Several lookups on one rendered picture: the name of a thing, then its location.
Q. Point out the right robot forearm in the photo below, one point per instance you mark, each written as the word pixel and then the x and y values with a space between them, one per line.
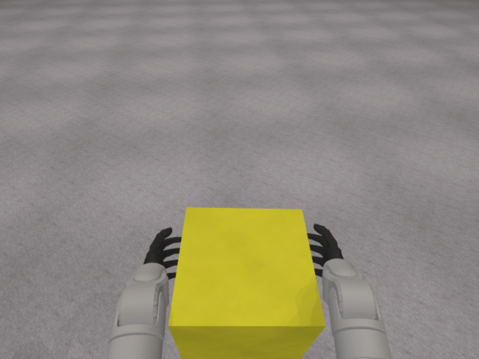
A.
pixel 356 320

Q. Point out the left robot hand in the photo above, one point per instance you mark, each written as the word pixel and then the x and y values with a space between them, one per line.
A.
pixel 156 254

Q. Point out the carton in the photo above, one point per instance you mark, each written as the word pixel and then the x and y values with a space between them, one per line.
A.
pixel 245 286

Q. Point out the left robot forearm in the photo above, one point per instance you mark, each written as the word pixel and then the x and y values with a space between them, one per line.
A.
pixel 138 327

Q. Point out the right robot hand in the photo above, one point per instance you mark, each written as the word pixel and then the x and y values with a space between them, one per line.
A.
pixel 329 249

